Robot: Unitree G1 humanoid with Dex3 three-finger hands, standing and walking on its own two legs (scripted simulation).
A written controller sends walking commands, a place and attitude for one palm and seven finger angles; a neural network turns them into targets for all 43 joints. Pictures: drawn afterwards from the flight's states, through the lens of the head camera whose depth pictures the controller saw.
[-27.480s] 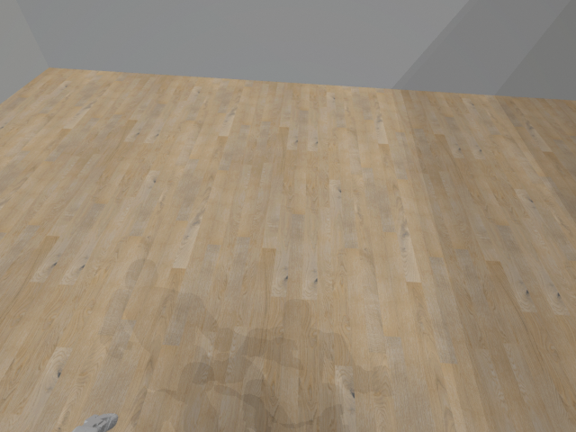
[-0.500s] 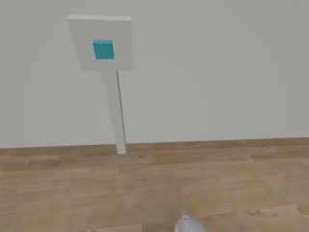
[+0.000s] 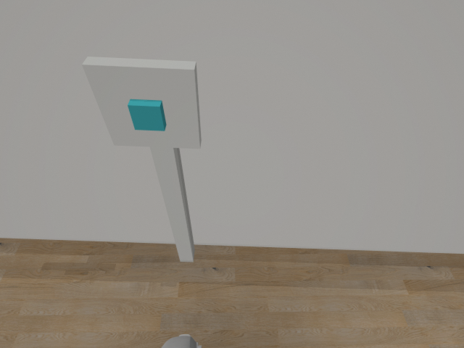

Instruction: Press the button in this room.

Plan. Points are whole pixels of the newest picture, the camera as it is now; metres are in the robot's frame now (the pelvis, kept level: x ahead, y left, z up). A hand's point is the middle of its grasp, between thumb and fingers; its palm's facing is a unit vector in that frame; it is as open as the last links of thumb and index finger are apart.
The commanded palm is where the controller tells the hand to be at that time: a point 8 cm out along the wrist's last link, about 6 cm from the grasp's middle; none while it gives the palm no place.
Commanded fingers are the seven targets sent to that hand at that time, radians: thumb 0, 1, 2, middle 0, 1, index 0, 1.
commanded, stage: come to a stop and stand still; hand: left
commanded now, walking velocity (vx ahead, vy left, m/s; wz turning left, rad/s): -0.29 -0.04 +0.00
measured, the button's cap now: (148, 114) +0.53 +0.22 +0.10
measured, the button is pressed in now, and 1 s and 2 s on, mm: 0 0 0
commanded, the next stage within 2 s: look again from close up in 1.48 s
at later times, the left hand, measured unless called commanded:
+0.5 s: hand out of the picture +0.04 +0.17 -0.17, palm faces +0.01 -0.96 -0.30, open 7.3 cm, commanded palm none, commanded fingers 0.00 0.90 0.90 -0.20 -0.30 -0.20 -0.30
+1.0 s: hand out of the picture -0.05 +0.17 -0.18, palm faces +0.05 -0.97 -0.24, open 7.3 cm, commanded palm none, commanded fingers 0.00 0.90 0.90 -0.20 -0.30 -0.20 -0.30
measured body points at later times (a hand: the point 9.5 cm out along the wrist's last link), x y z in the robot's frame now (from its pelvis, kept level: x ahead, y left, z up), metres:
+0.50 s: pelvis -0.01 -0.04 -0.01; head +0.00 -0.05 +0.44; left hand +0.04 +0.22 -0.15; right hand +0.05 -0.29 -0.17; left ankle +0.08 +0.11 -0.73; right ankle -0.01 -0.16 -0.74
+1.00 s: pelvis -0.04 -0.01 +0.00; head -0.01 -0.02 +0.44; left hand -0.05 +0.22 -0.16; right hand +0.00 -0.25 -0.16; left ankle -0.07 +0.09 -0.74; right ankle -0.01 -0.16 -0.73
